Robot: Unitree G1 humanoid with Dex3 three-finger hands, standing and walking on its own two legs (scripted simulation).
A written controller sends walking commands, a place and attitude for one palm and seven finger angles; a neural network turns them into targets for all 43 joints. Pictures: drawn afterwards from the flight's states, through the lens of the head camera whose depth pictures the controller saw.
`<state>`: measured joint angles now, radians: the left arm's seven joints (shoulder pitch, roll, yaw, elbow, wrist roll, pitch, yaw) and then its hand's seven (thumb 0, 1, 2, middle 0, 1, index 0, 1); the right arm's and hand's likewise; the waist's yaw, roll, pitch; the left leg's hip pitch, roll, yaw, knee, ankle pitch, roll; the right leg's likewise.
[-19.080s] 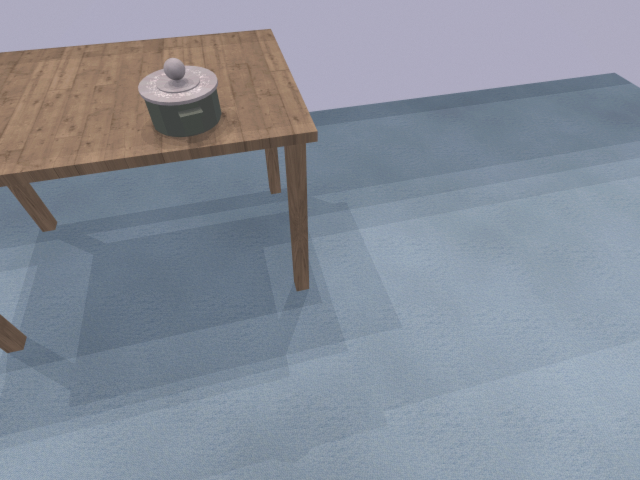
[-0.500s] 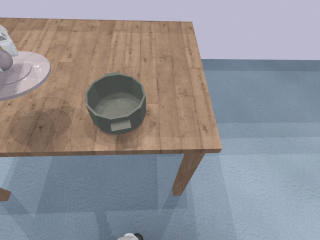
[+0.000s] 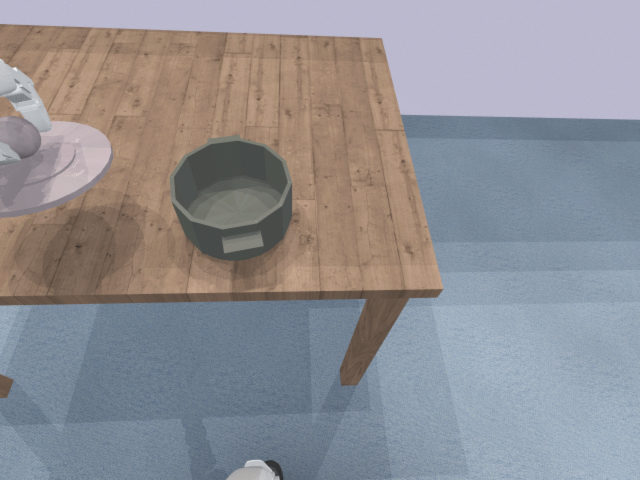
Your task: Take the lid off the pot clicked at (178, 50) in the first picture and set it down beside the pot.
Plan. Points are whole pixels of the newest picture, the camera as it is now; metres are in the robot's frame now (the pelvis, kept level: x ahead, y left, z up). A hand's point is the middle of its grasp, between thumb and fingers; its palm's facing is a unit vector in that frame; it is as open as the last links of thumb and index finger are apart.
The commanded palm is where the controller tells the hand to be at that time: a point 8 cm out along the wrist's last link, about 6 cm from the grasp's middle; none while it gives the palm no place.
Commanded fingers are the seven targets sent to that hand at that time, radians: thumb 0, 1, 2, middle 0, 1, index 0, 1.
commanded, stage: lower the lid onto the table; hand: left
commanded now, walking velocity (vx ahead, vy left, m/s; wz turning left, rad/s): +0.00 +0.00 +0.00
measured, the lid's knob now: (15, 137) +0.49 +0.35 +0.13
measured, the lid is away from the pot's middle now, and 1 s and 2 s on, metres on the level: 0.23 0.23 0.23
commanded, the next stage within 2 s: open the fingers wide in 1.82 s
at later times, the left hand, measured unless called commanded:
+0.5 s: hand (5, 160) +0.45 +0.35 +0.13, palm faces -0.44 -0.18 -0.88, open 8.1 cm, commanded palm +0.50 +0.35 +0.20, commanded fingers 0.00 0.65 1.00 -0.97 -1.13 -0.74 -1.04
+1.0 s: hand (34, 172) +0.47 +0.34 +0.09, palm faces -0.47 -0.13 -0.87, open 8.1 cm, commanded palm +0.52 +0.35 +0.17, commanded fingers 0.00 0.65 1.00 -0.97 -1.13 -0.74 -1.04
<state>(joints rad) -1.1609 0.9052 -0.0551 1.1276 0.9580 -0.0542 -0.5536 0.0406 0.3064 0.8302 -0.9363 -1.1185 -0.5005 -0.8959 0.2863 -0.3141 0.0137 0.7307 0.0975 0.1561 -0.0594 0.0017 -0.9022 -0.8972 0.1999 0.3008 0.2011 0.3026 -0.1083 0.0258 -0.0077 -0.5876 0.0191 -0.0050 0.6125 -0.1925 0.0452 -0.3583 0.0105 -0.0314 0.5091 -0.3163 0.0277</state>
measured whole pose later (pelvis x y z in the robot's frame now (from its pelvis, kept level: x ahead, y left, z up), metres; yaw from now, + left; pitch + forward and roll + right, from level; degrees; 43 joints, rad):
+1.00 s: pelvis +0.00 +0.01 -0.01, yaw -2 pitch +14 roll -5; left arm -1.10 0.90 -0.01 1.15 0.99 -0.16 -0.47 0.04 0.31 0.83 -0.94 -1.12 -0.50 -0.90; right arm 0.32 -0.30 0.01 0.73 0.09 0.14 -0.10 0.00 -0.90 -0.90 0.20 0.30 0.20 0.30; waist -0.13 0.02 -0.03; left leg -0.73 0.03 0.00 0.73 -0.24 0.06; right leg -0.50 0.02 -0.02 0.62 -0.36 0.03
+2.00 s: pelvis +0.00 +0.01 -0.03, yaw -2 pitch +18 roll -5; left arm -0.98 0.92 0.08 1.10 1.02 -0.19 -0.39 0.05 0.32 0.82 -0.95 -1.12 -0.48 -0.91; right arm 0.35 -0.28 0.01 0.69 0.08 0.19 -0.08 0.00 -0.90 -0.90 0.20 0.30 0.20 0.30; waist -0.15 0.03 -0.06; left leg -0.88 0.04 0.00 0.85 -0.28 0.06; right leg -0.66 0.04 -0.02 0.75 -0.41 0.03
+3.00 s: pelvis -0.01 +0.01 -0.03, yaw -2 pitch +16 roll -5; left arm -1.00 0.88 0.03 1.13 1.00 -0.17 -0.37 0.00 0.05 0.56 -0.34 -0.92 -0.33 -0.93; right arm 0.33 -0.28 0.02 0.69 0.09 0.20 -0.08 0.00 -0.90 -0.90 0.20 0.30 0.20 0.30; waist -0.14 0.04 -0.06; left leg -0.85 0.03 -0.01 0.84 -0.28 0.06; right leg -0.62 0.03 -0.02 0.75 -0.41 0.03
